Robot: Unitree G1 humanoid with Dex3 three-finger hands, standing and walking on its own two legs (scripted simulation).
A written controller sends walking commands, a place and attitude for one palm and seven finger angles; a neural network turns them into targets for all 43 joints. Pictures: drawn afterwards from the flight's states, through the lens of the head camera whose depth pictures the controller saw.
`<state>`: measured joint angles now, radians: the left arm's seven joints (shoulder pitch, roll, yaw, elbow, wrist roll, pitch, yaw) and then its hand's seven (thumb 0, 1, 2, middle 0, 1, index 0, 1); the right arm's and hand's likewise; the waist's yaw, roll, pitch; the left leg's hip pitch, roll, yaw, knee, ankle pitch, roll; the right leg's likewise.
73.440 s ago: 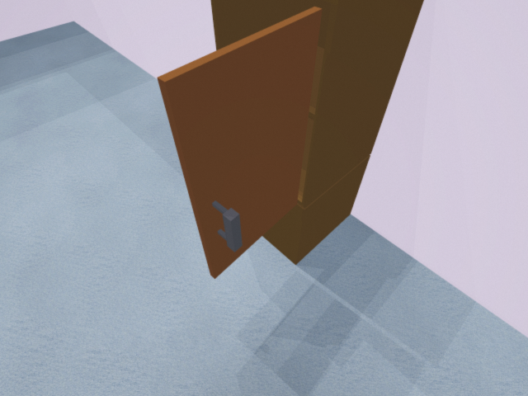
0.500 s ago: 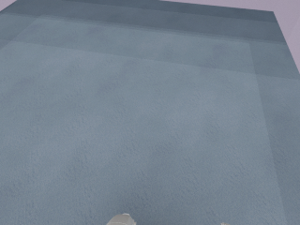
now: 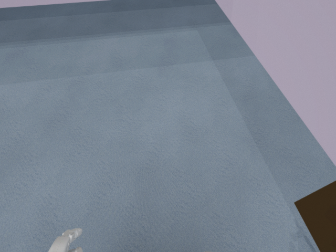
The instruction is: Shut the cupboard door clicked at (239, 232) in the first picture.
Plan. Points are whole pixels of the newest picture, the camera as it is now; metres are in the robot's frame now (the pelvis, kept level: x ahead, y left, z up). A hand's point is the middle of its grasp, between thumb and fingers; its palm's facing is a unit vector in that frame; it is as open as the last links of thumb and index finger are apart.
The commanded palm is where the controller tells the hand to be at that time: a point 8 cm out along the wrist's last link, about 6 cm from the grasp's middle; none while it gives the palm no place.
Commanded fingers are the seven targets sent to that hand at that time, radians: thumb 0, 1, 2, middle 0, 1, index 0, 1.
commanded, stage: turn to face it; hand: left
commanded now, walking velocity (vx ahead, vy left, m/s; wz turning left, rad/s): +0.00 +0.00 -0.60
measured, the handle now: out of the picture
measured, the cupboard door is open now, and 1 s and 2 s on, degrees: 7 7 7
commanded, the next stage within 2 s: take the last steps up to it in 1.90 s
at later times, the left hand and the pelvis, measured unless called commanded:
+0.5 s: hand (105, 232) +0.18 +0.19 -0.17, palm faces -0.25 -0.95 -0.18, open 7.4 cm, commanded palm none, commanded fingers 0.00 0.90 0.90 -0.20 -0.30 -0.20 -0.30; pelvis +0.03 +0.02 +0.00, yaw -17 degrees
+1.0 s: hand (129, 218) +0.22 +0.13 -0.17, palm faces -0.51 -0.83 -0.22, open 7.4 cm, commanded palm none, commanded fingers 0.00 0.90 0.90 -0.20 -0.30 -0.20 -0.30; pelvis +0.05 +0.00 +0.00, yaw -34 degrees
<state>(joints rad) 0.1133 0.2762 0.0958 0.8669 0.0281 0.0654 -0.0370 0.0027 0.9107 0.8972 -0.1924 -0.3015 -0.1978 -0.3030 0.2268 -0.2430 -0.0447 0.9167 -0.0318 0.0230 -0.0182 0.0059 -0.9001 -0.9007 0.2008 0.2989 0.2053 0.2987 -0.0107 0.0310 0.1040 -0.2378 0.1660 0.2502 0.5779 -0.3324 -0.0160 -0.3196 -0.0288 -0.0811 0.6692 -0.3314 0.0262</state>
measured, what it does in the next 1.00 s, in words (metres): steps on the spot, turning right: right foot, then left foot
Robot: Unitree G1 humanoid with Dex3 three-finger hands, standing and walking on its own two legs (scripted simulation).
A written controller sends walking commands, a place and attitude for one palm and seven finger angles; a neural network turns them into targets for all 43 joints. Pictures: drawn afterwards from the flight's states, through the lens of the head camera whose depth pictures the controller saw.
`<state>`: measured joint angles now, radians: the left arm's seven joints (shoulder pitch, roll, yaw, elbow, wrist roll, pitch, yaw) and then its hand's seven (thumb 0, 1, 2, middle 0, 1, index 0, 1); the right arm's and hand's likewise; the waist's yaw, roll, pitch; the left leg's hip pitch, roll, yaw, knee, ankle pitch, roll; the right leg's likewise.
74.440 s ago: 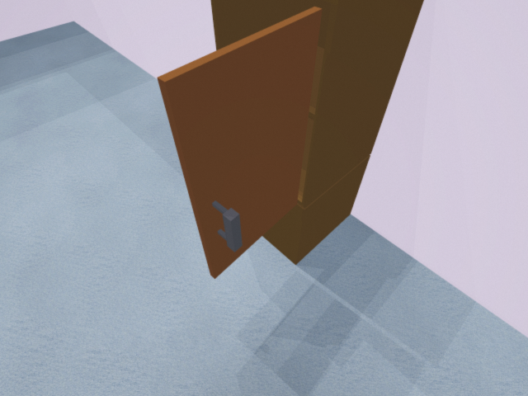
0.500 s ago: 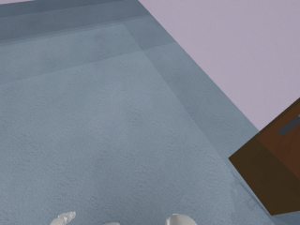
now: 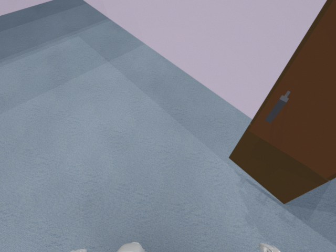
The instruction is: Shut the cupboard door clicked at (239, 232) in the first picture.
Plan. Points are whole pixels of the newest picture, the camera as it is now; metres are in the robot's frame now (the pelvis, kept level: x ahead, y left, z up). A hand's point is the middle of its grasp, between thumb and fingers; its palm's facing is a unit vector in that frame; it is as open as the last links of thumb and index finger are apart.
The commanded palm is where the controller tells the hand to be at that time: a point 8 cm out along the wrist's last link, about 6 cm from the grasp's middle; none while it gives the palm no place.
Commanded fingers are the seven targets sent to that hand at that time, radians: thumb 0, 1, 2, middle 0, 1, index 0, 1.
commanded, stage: turn to face it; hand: left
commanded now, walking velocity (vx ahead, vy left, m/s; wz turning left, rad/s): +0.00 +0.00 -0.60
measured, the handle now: (278, 106) +0.63 -0.37 -0.10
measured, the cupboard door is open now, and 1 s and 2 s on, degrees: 7 7 7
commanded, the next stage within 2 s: take the last steps up to it in 0.90 s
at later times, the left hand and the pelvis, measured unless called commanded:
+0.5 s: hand (119, 224) +0.19 +0.15 -0.15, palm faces -0.31 -0.91 -0.29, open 7.3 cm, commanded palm none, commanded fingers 0.00 0.90 0.90 -0.20 -0.30 -0.20 -0.30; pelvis +0.02 -0.02 -0.01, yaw -19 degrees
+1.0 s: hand (134, 209) +0.24 +0.12 -0.16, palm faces -0.50 -0.84 -0.21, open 7.4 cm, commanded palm none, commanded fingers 0.00 0.90 0.90 -0.20 -0.30 -0.20 -0.30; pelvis +0.05 -0.01 +0.01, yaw -31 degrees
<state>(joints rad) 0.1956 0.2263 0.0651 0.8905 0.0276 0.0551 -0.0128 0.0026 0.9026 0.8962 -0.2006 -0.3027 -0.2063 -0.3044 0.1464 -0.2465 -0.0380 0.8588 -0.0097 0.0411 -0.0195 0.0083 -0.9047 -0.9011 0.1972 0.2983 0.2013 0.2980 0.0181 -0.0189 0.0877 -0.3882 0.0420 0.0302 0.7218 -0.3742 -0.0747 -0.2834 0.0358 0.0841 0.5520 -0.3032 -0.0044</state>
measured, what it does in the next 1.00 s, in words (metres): steps on the spot, turning right: left foot, then right foot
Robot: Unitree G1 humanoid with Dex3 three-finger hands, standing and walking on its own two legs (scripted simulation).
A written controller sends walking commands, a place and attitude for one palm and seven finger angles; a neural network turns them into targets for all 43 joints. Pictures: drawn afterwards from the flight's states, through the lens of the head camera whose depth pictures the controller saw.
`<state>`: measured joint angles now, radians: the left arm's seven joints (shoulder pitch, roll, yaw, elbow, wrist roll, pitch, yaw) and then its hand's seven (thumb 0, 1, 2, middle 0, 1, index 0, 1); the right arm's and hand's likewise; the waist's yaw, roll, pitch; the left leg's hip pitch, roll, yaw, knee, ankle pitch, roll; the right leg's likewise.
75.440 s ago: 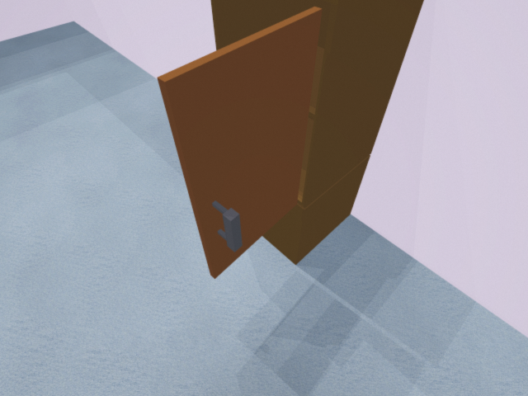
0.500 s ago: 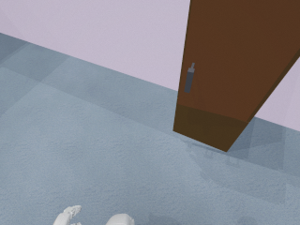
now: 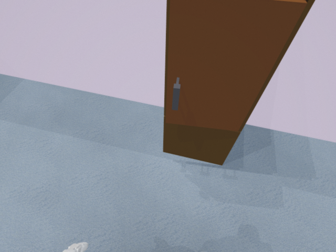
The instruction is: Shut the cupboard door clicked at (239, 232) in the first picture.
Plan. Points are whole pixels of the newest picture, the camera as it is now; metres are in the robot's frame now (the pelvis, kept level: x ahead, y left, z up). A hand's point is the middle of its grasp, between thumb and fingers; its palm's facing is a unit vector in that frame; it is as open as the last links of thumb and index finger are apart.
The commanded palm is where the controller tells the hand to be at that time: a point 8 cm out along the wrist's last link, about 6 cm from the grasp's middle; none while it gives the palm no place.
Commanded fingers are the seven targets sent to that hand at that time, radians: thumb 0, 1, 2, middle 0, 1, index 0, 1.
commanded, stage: take the last steps up to it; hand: left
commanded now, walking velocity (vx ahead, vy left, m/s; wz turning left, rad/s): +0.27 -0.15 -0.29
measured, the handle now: (176, 93) +0.68 +0.00 -0.11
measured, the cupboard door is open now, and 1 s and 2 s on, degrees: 7 7 7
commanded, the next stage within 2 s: come to a stop and stand still in 0.64 s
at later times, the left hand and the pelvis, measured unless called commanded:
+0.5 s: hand out of the picture +0.13 +0.16 -0.19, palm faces -0.10 -0.99 -0.13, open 7.4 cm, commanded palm none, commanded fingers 0.00 0.90 0.90 -0.20 -0.30 -0.20 -0.30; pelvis +0.09 -0.02 +0.00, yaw -7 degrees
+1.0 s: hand (163, 186) +0.32 +0.03 -0.16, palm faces -0.14 -0.96 -0.22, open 7.3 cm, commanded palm none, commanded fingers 0.00 0.90 0.90 -0.20 -0.30 -0.20 -0.30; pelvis +0.20 -0.13 +0.00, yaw -8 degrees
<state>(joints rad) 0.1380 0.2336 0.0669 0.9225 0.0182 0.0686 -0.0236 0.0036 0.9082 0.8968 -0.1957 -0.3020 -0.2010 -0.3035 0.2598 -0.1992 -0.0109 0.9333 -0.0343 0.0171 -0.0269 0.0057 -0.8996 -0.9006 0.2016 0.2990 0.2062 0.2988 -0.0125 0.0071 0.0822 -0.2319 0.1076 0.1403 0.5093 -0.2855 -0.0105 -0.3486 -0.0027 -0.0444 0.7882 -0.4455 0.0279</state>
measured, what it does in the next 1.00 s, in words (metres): walks ahead: right foot, then left foot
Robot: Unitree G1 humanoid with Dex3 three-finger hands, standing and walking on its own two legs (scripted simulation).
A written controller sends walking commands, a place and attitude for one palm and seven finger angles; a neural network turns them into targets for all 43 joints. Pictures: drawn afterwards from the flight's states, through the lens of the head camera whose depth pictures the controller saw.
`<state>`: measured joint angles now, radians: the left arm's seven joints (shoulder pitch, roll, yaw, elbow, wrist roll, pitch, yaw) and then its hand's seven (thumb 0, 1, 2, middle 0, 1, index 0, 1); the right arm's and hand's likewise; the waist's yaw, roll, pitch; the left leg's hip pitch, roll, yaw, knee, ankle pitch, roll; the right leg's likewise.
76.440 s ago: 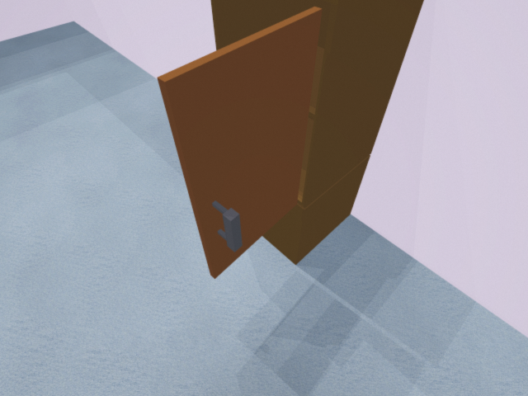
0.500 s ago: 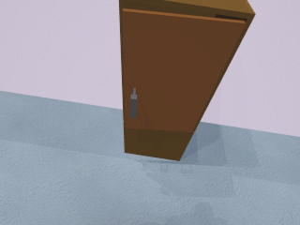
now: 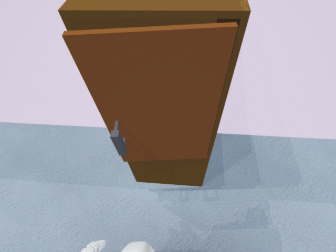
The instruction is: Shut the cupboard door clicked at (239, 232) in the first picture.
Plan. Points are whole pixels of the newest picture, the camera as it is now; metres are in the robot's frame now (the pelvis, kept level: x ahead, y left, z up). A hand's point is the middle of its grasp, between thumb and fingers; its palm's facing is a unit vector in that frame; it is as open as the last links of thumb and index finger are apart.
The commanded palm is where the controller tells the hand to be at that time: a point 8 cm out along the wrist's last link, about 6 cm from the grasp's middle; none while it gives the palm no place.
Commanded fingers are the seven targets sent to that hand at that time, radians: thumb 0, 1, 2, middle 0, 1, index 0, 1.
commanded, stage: come to a stop and stand still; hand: left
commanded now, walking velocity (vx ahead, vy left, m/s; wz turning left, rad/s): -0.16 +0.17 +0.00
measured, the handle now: (119, 138) +0.46 +0.19 -0.11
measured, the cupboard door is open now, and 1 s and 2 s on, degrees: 7 7 7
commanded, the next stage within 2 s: look again from close up in 0.80 s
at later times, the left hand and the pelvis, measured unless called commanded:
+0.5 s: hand out of the picture -0.02 +0.26 -0.18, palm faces +0.09 -0.97 -0.22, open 7.3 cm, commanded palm none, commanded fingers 0.00 0.90 0.90 -0.20 -0.30 -0.20 -0.30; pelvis -0.02 +0.06 +0.00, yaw +1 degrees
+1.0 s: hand out of the picture -0.03 +0.23 -0.18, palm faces -0.01 -0.98 -0.19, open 7.3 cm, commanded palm none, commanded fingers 0.00 0.90 0.90 -0.20 -0.30 -0.20 -0.30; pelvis -0.04 +0.06 +0.00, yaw +0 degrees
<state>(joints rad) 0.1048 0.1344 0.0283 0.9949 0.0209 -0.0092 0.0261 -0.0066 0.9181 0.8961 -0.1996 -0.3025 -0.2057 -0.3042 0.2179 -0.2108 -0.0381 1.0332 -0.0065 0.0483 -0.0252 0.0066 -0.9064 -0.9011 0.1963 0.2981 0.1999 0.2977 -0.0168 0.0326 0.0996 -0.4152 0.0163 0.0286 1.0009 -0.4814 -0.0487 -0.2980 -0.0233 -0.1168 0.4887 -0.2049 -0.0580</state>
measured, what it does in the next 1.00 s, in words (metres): steps on the spot: left foot, then right foot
